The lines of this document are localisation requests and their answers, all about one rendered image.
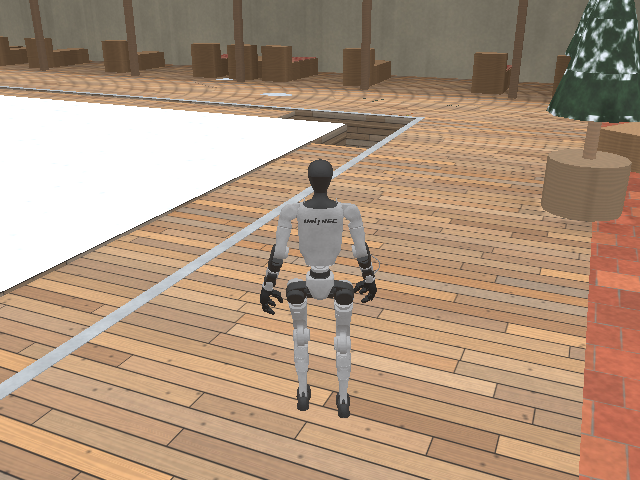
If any robot right forearm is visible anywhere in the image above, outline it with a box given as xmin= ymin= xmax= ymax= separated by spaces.
xmin=357 ymin=242 xmax=375 ymax=283

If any robot left forearm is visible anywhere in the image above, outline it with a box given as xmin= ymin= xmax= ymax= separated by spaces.
xmin=262 ymin=244 xmax=283 ymax=291

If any robot left upper arm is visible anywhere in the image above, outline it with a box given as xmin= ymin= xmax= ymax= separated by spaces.
xmin=273 ymin=203 xmax=300 ymax=260

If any right robot hand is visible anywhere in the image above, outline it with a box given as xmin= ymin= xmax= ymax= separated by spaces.
xmin=354 ymin=280 xmax=377 ymax=303

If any robot right shin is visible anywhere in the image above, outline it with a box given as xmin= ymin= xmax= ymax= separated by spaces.
xmin=336 ymin=336 xmax=351 ymax=404

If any left robot hand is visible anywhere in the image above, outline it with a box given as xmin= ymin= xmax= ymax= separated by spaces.
xmin=260 ymin=287 xmax=283 ymax=315

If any robot right upper arm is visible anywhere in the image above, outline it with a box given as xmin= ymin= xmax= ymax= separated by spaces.
xmin=341 ymin=203 xmax=368 ymax=258

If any right robot foot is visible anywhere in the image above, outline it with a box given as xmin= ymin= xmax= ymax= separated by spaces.
xmin=336 ymin=392 xmax=350 ymax=418

